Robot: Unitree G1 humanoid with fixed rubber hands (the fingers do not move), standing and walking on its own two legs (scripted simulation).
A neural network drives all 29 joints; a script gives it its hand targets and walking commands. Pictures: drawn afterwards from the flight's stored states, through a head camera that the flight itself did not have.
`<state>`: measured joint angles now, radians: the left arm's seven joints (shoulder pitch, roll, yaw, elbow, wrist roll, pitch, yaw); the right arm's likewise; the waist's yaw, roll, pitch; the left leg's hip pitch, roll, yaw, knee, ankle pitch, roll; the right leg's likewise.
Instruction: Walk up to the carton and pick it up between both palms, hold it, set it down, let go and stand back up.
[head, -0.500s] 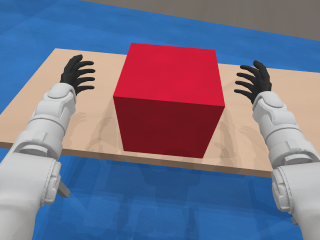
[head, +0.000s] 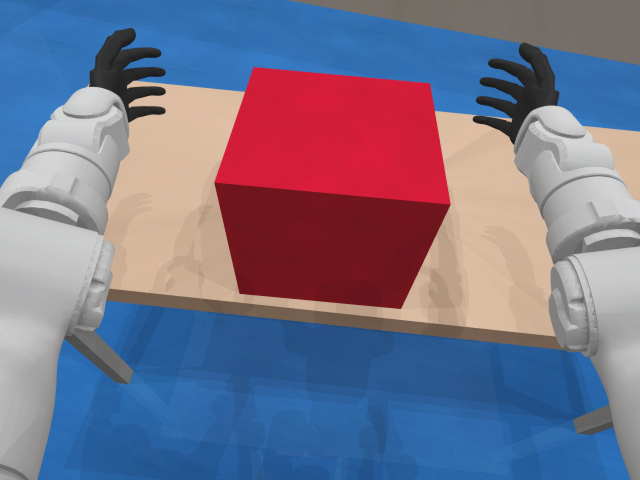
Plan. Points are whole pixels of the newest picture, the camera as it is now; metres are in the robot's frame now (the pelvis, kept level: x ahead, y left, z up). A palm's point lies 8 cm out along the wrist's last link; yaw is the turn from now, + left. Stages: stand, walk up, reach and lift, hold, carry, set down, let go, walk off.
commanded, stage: reach and lift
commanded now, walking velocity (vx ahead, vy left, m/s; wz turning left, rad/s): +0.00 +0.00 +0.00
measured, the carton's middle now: (330, 193) +0.53 -0.03 +0.03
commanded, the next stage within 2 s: none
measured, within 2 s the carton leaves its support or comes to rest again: neither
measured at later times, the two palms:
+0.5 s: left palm (120, 140) +0.50 +0.23 +0.15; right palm (490, 151) +0.48 -0.22 +0.16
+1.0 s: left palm (146, 179) +0.50 +0.22 +0.09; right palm (466, 183) +0.49 -0.21 +0.09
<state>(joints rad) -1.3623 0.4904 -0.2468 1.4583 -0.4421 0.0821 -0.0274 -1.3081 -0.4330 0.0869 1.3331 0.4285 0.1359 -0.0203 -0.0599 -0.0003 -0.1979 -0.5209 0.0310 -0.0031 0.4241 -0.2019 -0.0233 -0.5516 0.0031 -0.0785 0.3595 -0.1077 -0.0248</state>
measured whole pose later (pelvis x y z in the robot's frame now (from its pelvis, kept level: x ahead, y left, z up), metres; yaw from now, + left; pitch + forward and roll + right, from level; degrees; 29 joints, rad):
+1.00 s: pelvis +0.00 +0.00 -0.02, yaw +1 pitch +29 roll +0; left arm -1.33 0.42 -0.27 1.69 -0.45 -0.29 -0.05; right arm -1.22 -0.33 0.06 1.41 0.37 -0.18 -0.03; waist -0.07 -0.02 -0.26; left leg -0.82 0.02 -0.01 0.54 -0.22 -0.03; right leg -0.86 -0.02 -0.08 0.51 -0.15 -0.03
